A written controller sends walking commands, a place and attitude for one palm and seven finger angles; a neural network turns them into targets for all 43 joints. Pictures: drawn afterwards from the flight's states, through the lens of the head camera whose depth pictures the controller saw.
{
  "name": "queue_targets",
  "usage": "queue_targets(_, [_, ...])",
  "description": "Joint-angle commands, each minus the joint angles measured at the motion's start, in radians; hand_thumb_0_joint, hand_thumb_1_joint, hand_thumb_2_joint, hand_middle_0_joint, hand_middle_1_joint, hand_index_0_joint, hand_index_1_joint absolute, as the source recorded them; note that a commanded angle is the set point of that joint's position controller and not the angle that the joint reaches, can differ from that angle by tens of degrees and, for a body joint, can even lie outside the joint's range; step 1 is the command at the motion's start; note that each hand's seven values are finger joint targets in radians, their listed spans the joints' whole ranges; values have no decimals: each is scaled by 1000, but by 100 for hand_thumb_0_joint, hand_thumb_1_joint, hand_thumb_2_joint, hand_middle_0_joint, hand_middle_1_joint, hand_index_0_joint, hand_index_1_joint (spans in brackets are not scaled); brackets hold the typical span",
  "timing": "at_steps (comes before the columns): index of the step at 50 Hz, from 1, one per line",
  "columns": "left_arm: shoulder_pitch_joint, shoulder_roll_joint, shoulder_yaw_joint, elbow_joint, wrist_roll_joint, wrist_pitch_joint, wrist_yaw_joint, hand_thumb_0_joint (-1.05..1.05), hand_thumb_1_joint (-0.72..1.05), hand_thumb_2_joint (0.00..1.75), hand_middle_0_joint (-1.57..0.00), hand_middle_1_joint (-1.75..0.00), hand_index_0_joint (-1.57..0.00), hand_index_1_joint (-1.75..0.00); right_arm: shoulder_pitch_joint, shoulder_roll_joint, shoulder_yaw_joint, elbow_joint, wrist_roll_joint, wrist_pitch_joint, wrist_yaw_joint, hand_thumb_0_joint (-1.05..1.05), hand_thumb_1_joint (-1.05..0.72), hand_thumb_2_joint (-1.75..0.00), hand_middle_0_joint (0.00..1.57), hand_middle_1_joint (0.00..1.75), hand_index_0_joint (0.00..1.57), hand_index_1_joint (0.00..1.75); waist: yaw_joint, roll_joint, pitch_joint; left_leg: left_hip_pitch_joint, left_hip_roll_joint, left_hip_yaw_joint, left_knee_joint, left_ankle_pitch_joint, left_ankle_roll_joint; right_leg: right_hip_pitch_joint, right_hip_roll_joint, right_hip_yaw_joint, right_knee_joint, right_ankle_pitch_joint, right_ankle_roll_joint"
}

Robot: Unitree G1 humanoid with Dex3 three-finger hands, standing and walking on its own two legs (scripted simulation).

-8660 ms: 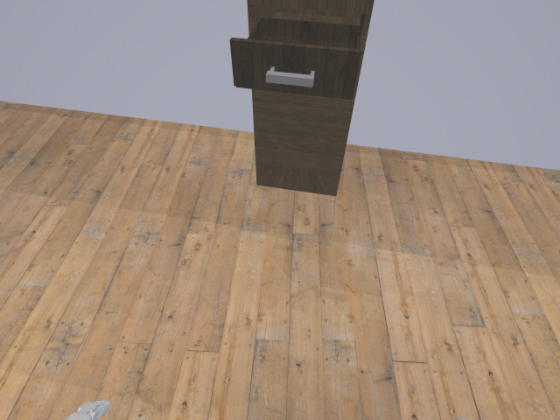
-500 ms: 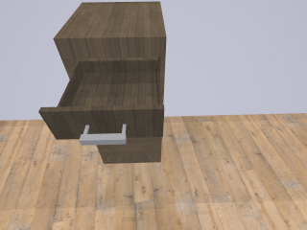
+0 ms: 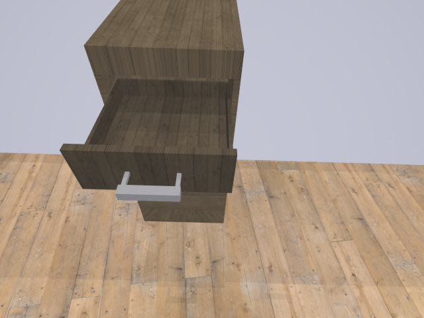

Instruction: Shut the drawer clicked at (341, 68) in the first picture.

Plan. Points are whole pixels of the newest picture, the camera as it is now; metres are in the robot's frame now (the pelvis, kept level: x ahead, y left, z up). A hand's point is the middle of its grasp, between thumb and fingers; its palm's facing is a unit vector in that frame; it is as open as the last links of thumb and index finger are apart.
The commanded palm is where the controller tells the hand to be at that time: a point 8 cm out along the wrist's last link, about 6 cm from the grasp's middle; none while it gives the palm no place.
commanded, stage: look again from close up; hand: left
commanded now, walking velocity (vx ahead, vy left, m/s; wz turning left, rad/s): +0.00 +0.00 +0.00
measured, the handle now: (151, 184) +0.38 +0.16 +0.01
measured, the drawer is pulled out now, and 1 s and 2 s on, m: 0.30 0.30 0.30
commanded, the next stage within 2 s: shuffle to correct the standing spot in 0.28 s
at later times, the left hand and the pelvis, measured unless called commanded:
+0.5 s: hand out of the picture +0.03 +0.17 -0.18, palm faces +0.01 -0.98 -0.18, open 7.3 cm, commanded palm none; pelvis +0.03 +0.00 +0.00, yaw +0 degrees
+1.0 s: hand out of the picture +0.07 +0.14 -0.19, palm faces +0.04 -0.99 -0.13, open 7.4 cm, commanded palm none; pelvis +0.12 -0.01 -0.01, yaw -2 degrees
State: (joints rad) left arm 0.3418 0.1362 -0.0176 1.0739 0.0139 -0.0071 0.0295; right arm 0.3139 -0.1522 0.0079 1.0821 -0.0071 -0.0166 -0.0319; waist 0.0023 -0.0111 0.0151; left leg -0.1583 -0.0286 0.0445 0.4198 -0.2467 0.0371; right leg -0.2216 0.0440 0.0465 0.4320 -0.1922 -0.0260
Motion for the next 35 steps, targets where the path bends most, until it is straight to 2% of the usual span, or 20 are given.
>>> queue_targets(1, [39, 95, 13, -34, -6, -20, 11, 0, 90, 90, -20, -30, -20, -30, 56, -91, -10, -15, 5, -16, -6, 0, -90, -90, 20, 30, 20, 30, -13, 13, 41, -19, 123, -103, -94, 66, 4, -7, -118, 121, -75, 87, -27])
queue_targets(8, [35, 89, 12, -26, -5, -17, 11, 0, 90, 90, -20, -30, -20, -30, 43, -83, -11, -1, 4, -13, -7, 0, -90, -90, 20, 30, 20, 30, -9, 6, 86, -35, 123, -108, -107, 42, 6, -22, -114, 121, -82, 55, -25])
queue_targets(14, [32, 95, 14, -26, -8, -22, 12, 0, 90, 90, -20, -30, -20, -30, 49, -82, -10, 7, 4, -21, -9, 0, -90, -90, 20, 30, 20, 30, -9, -6, 23, 0, 123, -102, -89, 126, 4, 30, -120, 118, -64, 155, -26])
queue_targets(19, [27, 97, 14, -25, -9, -21, 13, 0, 90, 90, -20, -30, -20, -30, 50, -78, -8, 18, 4, -21, -10, 0, -90, -90, 20, 30, 20, 30, -6, 4, 46, -6, 125, -102, -92, 140, 3, 30, -121, 112, -61, 165, -26])
queue_targets(21, [34, 97, 18, -20, -5, -17, 8, 0, 90, 90, -20, -30, -20, -30, 64, -87, -11, 27, -2, -18, -8, 0, -90, -90, 20, 30, 20, 30, -7, 9, 46, -3, 128, -103, -99, 2, 10, 19, -104, 96, -50, 8, -32])
queue_targets(23, [26, 92, 23, -29, 2, -7, 1, 0, 90, 90, -20, -30, -20, -30, 63, -102, -20, 25, -8, -10, -5, 0, -90, -90, 20, 30, 20, 30, -8, 34, 106, -45, 150, -143, -152, -202, 26, -40, -77, 75, -27, -168, -34])
queue_targets(25, [30, 88, 28, -39, 8, -3, -6, 0, 90, 90, -20, -30, -20, -30, 55, -118, -29, 14, -12, -4, -1, 0, -90, -90, 20, 30, 20, 30, -3, 69, 154, -88, 178, -185, -201, -338, 46, -80, -55, 45, 17, -227, -34])
queue_targets(27, [32, 84, 31, -45, 12, -7, -10, 0, 90, 90, -20, -30, -20, -30, 64, -123, -35, 7, -11, -6, 0, 0, -90, -90, 20, 30, 20, 30, -3, 78, 167, -93, 206, -226, -225, -354, 70, -92, -43, 17, 67, -198, -35])
queue_targets(28, [40, 76, 31, -46, 13, -11, -11, 0, 90, 90, -20, -30, -20, -30, 61, -125, -37, 5, -11, -9, -1, 0, -90, -90, 20, 30, 20, 30, 1, 82, 169, -90, 211, -229, -210, -322, 77, -94, -45, 16, 75, -174, -37])
queue_targets(30, [63, 75, 33, -37, 10, -19, -12, 0, 90, 90, -20, -30, -20, -30, 60, -115, -35, -2, -10, -17, -2, 0, -90, -90, 20, 30, 20, 30, 9, 51, 155, -95, 193, -203, -155, -217, 74, -59, -57, 39, 62, -122, -46])
queue_targets(32, [95, 79, 36, -25, 6, -26, -10, 0, 90, 90, -20, -30, -20, -30, 64, -93, -31, -5, -8, -25, -5, 0, -90, -90, 20, 30, 20, 30, 11, -11, 125, -89, 156, -141, -67, -72, 60, -12, -82, 83, 40, -24, -62])
queue_targets(33, [113, 86, 38, -14, 5, -31, -7, 0, 90, 90, -20, -30, -20, -30, 61, -85, -30, -5, -7, -30, -7, 0, -90, -90, 20, 30, 20, 30, 15, -51, 104, -91, 125, -93, 7, -3, 46, 22, -111, 122, 23, 65, -73])
queue_targets(34, [145, 105, 43, 0, 4, -37, -3, 0, 90, 90, -20, -30, -20, -30, 64, -71, -26, -9, -6, -35, -10, 0, -90, -90, 20, 30, 20, 30, 19, -114, 69, -128, 89, -33, 104, 25, 28, 105, -150, 181, 2, 213, -90])
queue_targets(35, [183, 127, 51, 16, 2, -41, 3, 0, 90, 90, -20, -30, -20, -30, 67, -56, -24, -11, -7, -39, -11, 0, -90, -90, 20, 30, 20, 30, 22, -173, 29, -186, 53, 15, 194, -26, 8, 200, -205, 246, -16, 380, -122])
